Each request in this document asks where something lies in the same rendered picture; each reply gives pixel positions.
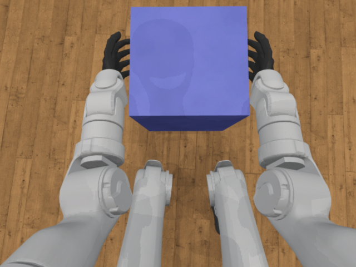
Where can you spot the robot right foot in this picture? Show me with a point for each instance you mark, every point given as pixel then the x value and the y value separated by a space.
pixel 216 221

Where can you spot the left robot upper arm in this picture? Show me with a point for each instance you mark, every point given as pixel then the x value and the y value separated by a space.
pixel 91 201

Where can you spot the carton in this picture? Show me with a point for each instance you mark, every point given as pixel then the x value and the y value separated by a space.
pixel 188 67

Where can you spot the robot right forearm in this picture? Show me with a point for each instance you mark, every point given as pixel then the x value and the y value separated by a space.
pixel 278 125

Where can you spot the robot left forearm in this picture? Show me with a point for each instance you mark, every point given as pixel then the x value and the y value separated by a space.
pixel 102 125

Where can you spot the right robot hand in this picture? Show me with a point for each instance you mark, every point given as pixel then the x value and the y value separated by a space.
pixel 262 57

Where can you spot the robot right shin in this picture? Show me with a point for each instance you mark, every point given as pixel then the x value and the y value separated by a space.
pixel 239 173

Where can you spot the left robot hand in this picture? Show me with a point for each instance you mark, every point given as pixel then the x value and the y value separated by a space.
pixel 112 57

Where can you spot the right robot upper arm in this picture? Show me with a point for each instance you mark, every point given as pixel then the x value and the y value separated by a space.
pixel 297 204

